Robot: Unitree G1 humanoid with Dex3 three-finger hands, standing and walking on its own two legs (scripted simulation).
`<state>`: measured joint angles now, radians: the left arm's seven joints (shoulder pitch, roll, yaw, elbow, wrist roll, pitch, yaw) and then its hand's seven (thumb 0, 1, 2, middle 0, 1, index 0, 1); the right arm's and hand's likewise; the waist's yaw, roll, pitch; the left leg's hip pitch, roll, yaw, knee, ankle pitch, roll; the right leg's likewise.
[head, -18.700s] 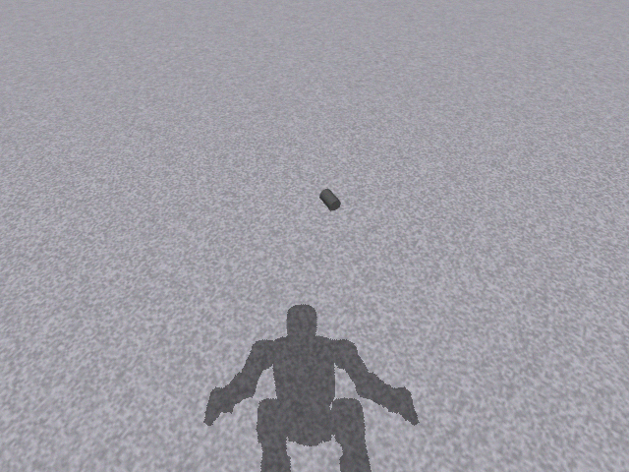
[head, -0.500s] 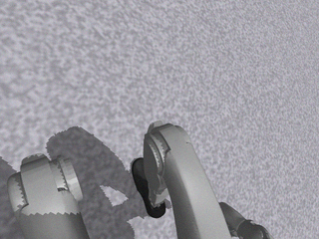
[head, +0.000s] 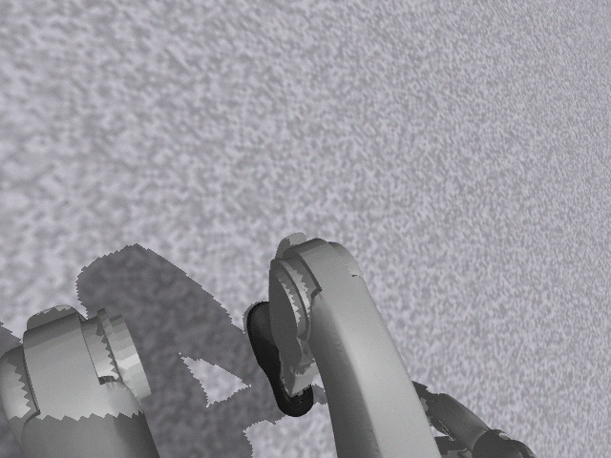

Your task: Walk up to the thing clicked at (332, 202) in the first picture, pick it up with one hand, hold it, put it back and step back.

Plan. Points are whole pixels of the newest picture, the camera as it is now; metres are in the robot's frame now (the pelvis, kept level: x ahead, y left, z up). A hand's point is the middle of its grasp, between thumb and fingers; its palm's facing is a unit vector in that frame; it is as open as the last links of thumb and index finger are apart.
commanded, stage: close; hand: left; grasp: from above
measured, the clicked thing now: out of the picture +0.43 +0.34 -0.27
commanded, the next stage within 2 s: settle in 0.72 s
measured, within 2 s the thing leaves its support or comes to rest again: leaves its support in 1.12 s
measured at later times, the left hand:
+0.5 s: hand out of the picture +0.40 +0.34 -0.25, palm faces -0.42 -0.09 -0.90, open 8.7 cm
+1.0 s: hand out of the picture +0.41 +0.34 -0.25, palm faces -0.46 -0.15 -0.87, open 8.5 cm
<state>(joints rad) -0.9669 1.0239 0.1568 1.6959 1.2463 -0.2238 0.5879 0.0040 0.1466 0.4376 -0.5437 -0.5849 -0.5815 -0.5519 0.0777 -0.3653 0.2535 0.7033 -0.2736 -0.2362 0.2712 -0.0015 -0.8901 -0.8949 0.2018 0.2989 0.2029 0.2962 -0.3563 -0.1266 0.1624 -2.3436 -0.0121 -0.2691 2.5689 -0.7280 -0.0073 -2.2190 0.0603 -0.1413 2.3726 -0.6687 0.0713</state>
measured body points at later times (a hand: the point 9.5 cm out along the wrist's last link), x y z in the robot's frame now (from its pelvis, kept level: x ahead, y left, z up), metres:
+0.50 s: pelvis -0.01 +0.00 +0.00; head +0.25 +0.15 +0.34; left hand +0.41 +0.34 -0.20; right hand +0.08 -0.26 -0.06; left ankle +0.06 +0.12 -0.27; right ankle +0.12 -0.13 -0.27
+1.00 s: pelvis +0.00 -0.01 +0.00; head +0.26 +0.12 +0.34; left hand +0.43 +0.35 -0.20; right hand +0.07 -0.26 -0.06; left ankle +0.06 +0.12 -0.27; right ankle +0.12 -0.13 -0.27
